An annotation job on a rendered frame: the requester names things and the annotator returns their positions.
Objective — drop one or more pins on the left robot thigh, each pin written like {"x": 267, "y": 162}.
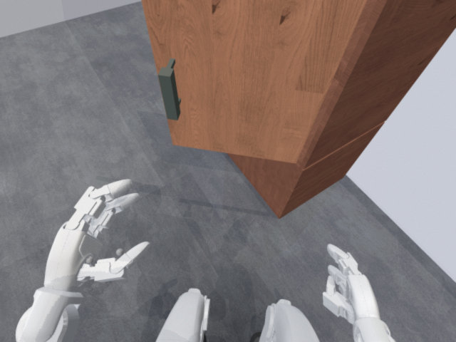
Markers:
{"x": 187, "y": 319}

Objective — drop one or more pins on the right robot forearm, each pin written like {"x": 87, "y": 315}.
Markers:
{"x": 371, "y": 330}

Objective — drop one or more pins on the robot right hand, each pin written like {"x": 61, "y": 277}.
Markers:
{"x": 357, "y": 299}

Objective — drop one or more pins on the cupboard door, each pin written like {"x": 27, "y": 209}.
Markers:
{"x": 251, "y": 74}

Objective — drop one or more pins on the robot left hand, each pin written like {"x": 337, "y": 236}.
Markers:
{"x": 77, "y": 240}

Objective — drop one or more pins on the right robot thigh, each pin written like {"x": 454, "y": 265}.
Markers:
{"x": 286, "y": 323}

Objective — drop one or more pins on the handle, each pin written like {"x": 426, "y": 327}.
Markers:
{"x": 169, "y": 90}

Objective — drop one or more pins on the robot thigh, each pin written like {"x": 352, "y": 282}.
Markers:
{"x": 187, "y": 319}
{"x": 286, "y": 323}

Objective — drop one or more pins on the left robot forearm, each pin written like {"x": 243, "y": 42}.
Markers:
{"x": 53, "y": 317}

